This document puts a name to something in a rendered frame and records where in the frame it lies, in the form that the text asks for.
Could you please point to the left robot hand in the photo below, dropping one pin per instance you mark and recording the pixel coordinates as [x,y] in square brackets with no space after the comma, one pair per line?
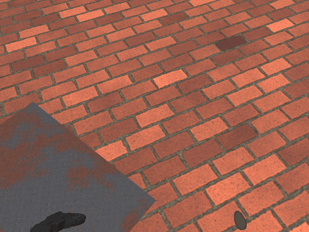
[59,221]

